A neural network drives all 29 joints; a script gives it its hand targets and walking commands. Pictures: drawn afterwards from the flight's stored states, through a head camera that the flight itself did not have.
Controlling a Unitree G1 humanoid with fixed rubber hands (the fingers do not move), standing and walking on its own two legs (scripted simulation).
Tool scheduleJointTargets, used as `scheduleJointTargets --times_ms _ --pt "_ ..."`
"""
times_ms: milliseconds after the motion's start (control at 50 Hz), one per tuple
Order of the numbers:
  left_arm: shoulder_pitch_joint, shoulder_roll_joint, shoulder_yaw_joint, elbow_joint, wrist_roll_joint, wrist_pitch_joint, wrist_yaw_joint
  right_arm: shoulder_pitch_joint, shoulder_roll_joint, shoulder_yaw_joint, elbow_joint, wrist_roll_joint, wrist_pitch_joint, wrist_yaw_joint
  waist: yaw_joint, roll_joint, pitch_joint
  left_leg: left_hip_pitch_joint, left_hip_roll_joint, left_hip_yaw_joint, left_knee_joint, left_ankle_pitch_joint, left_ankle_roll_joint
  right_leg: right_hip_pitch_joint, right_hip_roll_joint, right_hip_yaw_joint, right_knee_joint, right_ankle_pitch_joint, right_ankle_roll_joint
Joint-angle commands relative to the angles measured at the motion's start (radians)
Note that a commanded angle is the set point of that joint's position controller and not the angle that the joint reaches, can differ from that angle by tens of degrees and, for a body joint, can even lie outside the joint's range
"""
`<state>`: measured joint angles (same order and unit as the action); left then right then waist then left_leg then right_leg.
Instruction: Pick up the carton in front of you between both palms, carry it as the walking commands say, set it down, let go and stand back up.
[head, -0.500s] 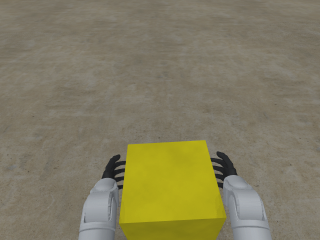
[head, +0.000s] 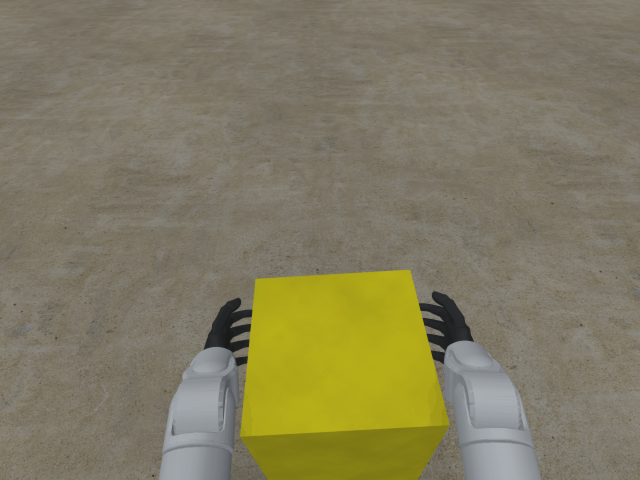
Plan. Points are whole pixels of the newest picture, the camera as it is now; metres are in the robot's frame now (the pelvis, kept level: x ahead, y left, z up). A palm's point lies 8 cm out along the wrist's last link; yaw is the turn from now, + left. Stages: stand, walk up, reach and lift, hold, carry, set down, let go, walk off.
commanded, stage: carry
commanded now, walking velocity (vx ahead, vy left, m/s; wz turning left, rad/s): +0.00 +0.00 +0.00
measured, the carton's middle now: (339, 384) +0.28 +0.00 -0.05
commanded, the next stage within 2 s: none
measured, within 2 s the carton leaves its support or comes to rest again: neither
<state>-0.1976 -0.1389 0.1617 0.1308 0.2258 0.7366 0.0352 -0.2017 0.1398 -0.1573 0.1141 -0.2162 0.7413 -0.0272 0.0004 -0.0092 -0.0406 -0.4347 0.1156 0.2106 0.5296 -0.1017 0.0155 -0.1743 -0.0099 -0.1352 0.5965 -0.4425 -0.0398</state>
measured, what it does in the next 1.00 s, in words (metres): walks ahead: right foot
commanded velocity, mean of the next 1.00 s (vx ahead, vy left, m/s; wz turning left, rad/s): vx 0.30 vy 0.00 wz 0.00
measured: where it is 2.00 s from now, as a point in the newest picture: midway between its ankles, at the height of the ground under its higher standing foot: (338, 464)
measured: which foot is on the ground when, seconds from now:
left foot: down 0.00-0.70, up 0.72-1.00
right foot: down 0.00-0.36, up 0.38-0.68, down 0.70-1.00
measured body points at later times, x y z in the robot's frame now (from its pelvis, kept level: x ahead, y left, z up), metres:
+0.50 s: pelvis +0.09 +0.02 +0.02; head +0.10 +0.02 +0.47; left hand +0.39 +0.16 +0.04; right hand +0.38 -0.14 +0.04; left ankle +0.08 +0.12 -0.72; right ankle +0.02 -0.09 -0.67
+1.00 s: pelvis +0.31 -0.01 +0.02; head +0.35 -0.01 +0.47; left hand +0.61 +0.15 +0.04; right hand +0.62 -0.16 +0.04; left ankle +0.40 +0.09 -0.71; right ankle +0.25 -0.12 -0.72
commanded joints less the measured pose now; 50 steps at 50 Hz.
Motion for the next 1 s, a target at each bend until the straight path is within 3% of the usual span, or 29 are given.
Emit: scheduleJointTargets --times_ms 0,100,160,200,240,260,300,320,340,360,380,400,420,440,480,520,580,620,660,680,700,720,740,760,780,820,880,940,980 --pt "-0.466 -0.865 -0.583 -0.080 -0.247 -0.036 -0.226 -0.458 0.868 0.568 -0.073 0.240 -0.040 0.212 0.001 -0.001 -0.274 0.267 0.059 -0.093 -0.009 0.178 0.016 -0.075 -0.128 0.099 -0.130 0.375 0.007" --pt "-0.471 -0.876 -0.585 -0.070 -0.250 -0.036 -0.229 -0.463 0.881 0.572 -0.066 0.243 -0.040 0.215 0.001 -0.003 -0.276 0.274 0.061 -0.094 -0.012 0.181 0.016 -0.081 -0.123 0.097 -0.131 0.350 0.002" --pt "-0.498 -0.882 -0.592 -0.091 -0.254 -0.038 -0.232 -0.480 0.901 0.576 -0.066 0.247 -0.042 0.216 0.008 -0.050 -0.234 0.243 0.026 -0.042 -0.035 -0.181 -0.010 -0.089 -0.165 0.164 -0.304 -0.090 -0.035" --pt "-0.552 -0.892 -0.592 -0.100 -0.256 -0.036 -0.233 -0.532 0.907 0.582 -0.076 0.252 -0.045 0.221 0.010 -0.128 -0.113 0.117 -0.033 0.013 0.086 -0.216 -0.041 -0.103 -0.258 0.315 -0.463 -0.301 -0.107" --pt "-0.564 -0.889 -0.588 -0.091 -0.254 -0.042 -0.229 -0.547 0.898 0.568 -0.070 0.249 -0.049 0.224 0.021 -0.105 -0.058 -0.011 -0.022 -0.016 0.118 -0.190 -0.037 0.001 -0.288 0.334 -0.469 -0.155 -0.128" --pt "-0.555 -0.885 -0.586 -0.081 -0.251 -0.045 -0.227 -0.540 0.890 0.559 -0.065 0.251 -0.051 0.225 0.022 -0.103 -0.066 -0.054 -0.026 -0.013 0.097 -0.212 -0.032 0.086 -0.282 0.306 -0.425 0.024 -0.124" --pt "-0.505 -0.877 -0.570 -0.039 -0.233 -0.047 -0.221 -0.484 0.872 0.539 -0.022 0.237 -0.053 0.227 0.013 -0.097 -0.146 0.020 -0.060 0.032 -0.037 -0.225 -0.013 0.200 -0.234 0.186 -0.266 0.394 -0.079" --pt "-0.480 -0.874 -0.567 -0.028 -0.228 -0.050 -0.221 -0.464 0.874 0.532 -0.005 0.235 -0.054 0.228 0.003 -0.071 -0.216 0.231 -0.055 0.026 -0.115 -0.152 0.004 0.129 -0.194 0.092 -0.163 0.549 -0.034" --pt "-0.458 -0.878 -0.565 -0.014 -0.223 -0.049 -0.220 -0.432 0.877 0.526 0.019 0.231 -0.052 0.229 -0.017 0.004 -0.302 0.501 0.018 -0.099 -0.140 -0.086 0.047 -0.036 -0.148 0.021 0.015 0.593 0.011" --pt "-0.447 -0.887 -0.569 -0.018 -0.223 -0.042 -0.223 -0.390 0.862 0.513 0.024 0.218 -0.053 0.228 -0.031 0.209 -0.360 0.685 0.201 -0.420 -0.217 0.017 0.145 -0.270 -0.049 -0.036 0.254 0.349 0.057" --pt "-0.484 -0.899 -0.596 -0.050 -0.239 -0.045 -0.230 -0.401 0.871 0.515 0.002 0.218 -0.062 0.229 -0.037 0.315 -0.316 0.779 0.303 -0.585 -0.265 0.183 0.232 -0.482 0.012 0.003 0.377 -0.044 0.055" --pt "-0.474 -0.910 -0.604 -0.053 -0.250 -0.048 -0.235 -0.406 0.875 0.538 -0.022 0.221 -0.061 0.227 -0.033 0.221 -0.324 0.739 0.337 -0.587 -0.274 0.208 0.251 -0.509 -0.033 0.092 0.456 -0.109 0.042" --pt "-0.480 -0.915 -0.595 -0.061 -0.250 -0.052 -0.236 -0.443 0.897 0.555 -0.047 0.236 -0.059 0.226 -0.031 0.108 -0.321 0.688 0.319 -0.516 -0.283 0.146 0.225 -0.501 -0.074 0.122 0.462 -0.075 0.035" --pt "-0.477 -0.923 -0.601 -0.081 -0.261 -0.056 -0.234 -0.468 0.906 0.581 -0.081 0.254 -0.061 0.224 -0.026 0.070 -0.313 0.631 0.288 -0.442 -0.309 0.044 0.180 -0.473 -0.097 0.125 0.383 -0.024 0.031" --pt "-0.480 -0.902 -0.620 -0.139 -0.277 -0.057 -0.227 -0.517 0.904 0.648 -0.159 0.302 -0.063 0.220 -0.026 0.092 -0.279 0.523 0.236 -0.313 -0.361 -0.074 0.125 -0.396 -0.085 0.068 0.225 0.041 0.038" --pt "-0.466 -0.877 -0.623 -0.163 -0.276 -0.048 -0.216 -0.521 0.870 0.664 -0.197 0.318 -0.053 0.215 -0.026 0.135 -0.261 0.475 0.202 -0.247 -0.383 -0.175 0.116 -0.347 -0.062 0.020 0.102 0.081 0.050" --pt "-0.410 -0.822 -0.613 -0.163 -0.260 -0.030 -0.208 -0.414 0.809 0.633 -0.162 0.281 -0.037 0.205 -0.027 0.182 -0.249 0.423 0.182 -0.164 -0.379 -0.178 0.096 -0.250 -0.039 -0.044 -0.064 0.208 0.062" --pt "-0.384 -0.793 -0.596 -0.138 -0.248 -0.024 -0.206 -0.361 0.774 0.590 -0.127 0.241 -0.030 0.195 -0.022 0.167 -0.252 0.382 0.158 -0.112 -0.330 -0.196 0.077 -0.136 -0.029 -0.092 -0.162 0.296 0.067" --pt "-0.373 -0.784 -0.558 -0.090 -0.233 -0.026 -0.206 -0.342 0.758 0.548 -0.088 0.204 -0.027 0.187 -0.008 0.092 -0.269 0.276 0.091 -0.033 -0.188 -0.269 0.034 0.075 -0.024 -0.123 -0.238 0.284 0.064" --pt "-0.373 -0.788 -0.537 -0.058 -0.222 -0.028 -0.208 -0.347 0.765 0.534 -0.070 0.189 -0.029 0.185 0.007 0.011 -0.274 0.143 0.051 0.011 -0.034 -0.267 0.006 0.219 -0.095 -0.019 -0.258 0.197 0.035" --pt "-0.359 -0.775 -0.511 -0.023 -0.207 -0.031 -0.210 -0.360 0.774 0.519 -0.063 0.177 -0.027 0.185 0.027 -0.242 -0.283 -0.067 -0.036 0.029 0.266 -0.347 -0.041 0.340 -0.315 0.362 -0.370 0.064 -0.039" --pt "-0.371 -0.786 -0.490 0.005 -0.198 -0.036 -0.210 -0.399 0.788 0.517 -0.036 0.180 -0.027 0.192 0.034 -0.312 -0.220 -0.255 -0.083 -0.041 0.413 -0.467 -0.050 0.396 -0.438 0.578 -0.420 0.151 -0.149" --pt "-0.400 -0.822 -0.512 -0.030 -0.215 -0.046 -0.212 -0.410 0.805 0.535 -0.058 0.200 -0.042 0.196 0.030 -0.214 -0.223 -0.298 -0.033 -0.125 0.512 -0.466 -0.028 0.383 -0.474 0.570 -0.388 0.405 -0.196" --pt "-0.443 -0.845 -0.534 -0.049 -0.234 -0.062 -0.219 -0.421 0.841 0.545 -0.052 0.215 -0.051 0.201 0.031 -0.130 -0.229 -0.315 -0.011 -0.155 0.570 -0.447 -0.020 0.364 -0.456 0.460 -0.353 0.619 -0.202" --pt "-0.436 -0.872 -0.549 -0.036 -0.244 -0.072 -0.226 -0.417 0.865 0.569 -0.044 0.227 -0.064 0.206 0.024 -0.077 -0.254 -0.289 0.006 -0.172 0.535 -0.387 -0.014 0.350 -0.417 0.356 -0.353 0.696 -0.160" --pt "-0.436 -0.906 -0.577 -0.051 -0.254 -0.098 -0.239 -0.424 0.895 0.589 -0.060 0.241 -0.094 0.217 0.016 -0.101 -0.297 -0.209 -0.003 -0.143 0.361 -0.280 -0.020 0.329 -0.348 0.202 -0.353 0.743 -0.083" --pt "-0.480 -0.918 -0.638 -0.126 -0.293 -0.123 -0.242 -0.443 0.914 0.653 -0.143 0.275 -0.119 0.207 0.009 -0.146 -0.337 -0.052 -0.061 -0.077 0.153 -0.178 -0.029 0.281 -0.262 0.021 -0.293 0.859 -0.050" --pt "-0.445 -0.877 -0.661 -0.217 -0.307 -0.100 -0.221 -0.454 0.889 0.711 -0.240 0.317 -0.091 0.193 0.014 -0.171 -0.365 0.054 -0.086 -0.017 0.002 -0.012 -0.029 0.282 -0.242 -0.034 -0.248 0.870 -0.033" --pt "-0.378 -0.832 -0.651 -0.226 -0.291 -0.068 -0.207 -0.411 0.851 0.714 -0.246 0.314 -0.059 0.187 0.006 -0.106 -0.363 0.208 -0.079 0.010 -0.200 0.251 -0.031 0.236 -0.187 -0.093 -0.140 0.778 0.018"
